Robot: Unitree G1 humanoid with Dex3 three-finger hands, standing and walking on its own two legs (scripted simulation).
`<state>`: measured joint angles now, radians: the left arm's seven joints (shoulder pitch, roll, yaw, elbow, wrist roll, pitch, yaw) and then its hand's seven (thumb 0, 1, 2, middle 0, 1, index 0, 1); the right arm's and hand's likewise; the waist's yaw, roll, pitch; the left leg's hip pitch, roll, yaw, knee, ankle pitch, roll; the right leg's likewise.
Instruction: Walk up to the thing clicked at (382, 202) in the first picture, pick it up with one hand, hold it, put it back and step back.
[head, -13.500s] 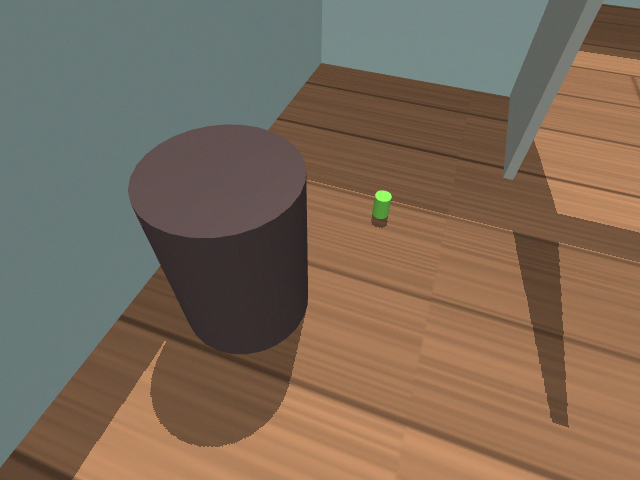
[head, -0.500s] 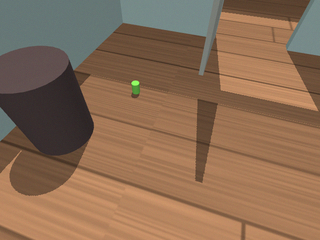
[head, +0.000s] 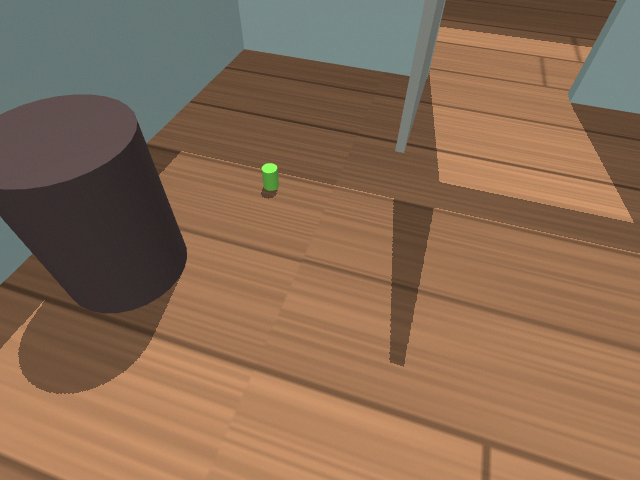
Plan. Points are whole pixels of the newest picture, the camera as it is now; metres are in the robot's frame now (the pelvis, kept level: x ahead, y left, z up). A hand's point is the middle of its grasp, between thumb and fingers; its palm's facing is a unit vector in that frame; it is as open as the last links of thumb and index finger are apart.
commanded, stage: stand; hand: left
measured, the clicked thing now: (270, 177) +1.46 +0.28 -0.73
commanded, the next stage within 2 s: walk up in 0.62 s
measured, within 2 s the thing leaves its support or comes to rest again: neither
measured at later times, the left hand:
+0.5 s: hand out of the picture +0.06 +0.26 -0.16, palm faces -0.01 -0.94 -0.34, open 7.4 cm
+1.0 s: hand out of the picture +0.10 +0.36 -0.18, palm faces +0.03 -0.93 -0.37, open 7.4 cm
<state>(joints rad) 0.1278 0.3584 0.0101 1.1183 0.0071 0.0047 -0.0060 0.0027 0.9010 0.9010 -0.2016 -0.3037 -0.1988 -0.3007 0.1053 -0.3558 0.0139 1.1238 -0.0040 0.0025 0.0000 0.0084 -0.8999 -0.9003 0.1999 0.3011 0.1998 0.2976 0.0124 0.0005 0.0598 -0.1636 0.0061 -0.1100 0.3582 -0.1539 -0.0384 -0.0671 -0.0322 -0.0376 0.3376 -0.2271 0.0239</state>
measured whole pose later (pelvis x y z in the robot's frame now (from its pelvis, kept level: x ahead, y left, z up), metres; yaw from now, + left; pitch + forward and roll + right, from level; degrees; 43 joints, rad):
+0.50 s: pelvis +0.00 +0.00 +0.00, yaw +0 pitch -2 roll +0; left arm 0.13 0.36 0.01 1.11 0.01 0.00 -0.01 0.00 0.90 0.90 -0.20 -0.30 -0.20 -0.30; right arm 0.11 -0.36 0.01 1.12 0.00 0.00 0.00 0.01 -0.90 -0.90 0.20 0.30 0.20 0.30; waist 0.01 0.00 0.06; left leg -0.17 0.01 -0.11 0.36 -0.16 -0.04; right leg -0.07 -0.03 -0.04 0.34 -0.23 0.02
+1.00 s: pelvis +0.09 +0.06 -0.02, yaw +3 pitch -3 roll +1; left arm 0.28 0.47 0.08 1.02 0.02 0.01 -0.06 0.01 0.90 0.90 -0.20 -0.30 -0.20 -0.30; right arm 0.23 -0.41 -0.10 0.96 -0.03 -0.06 0.05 0.01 -0.90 -0.90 0.20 0.30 0.20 0.30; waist 0.01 -0.08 0.06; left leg -0.30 0.01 0.07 0.60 -0.25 0.03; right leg -0.33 -0.02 0.09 1.06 -0.43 -0.06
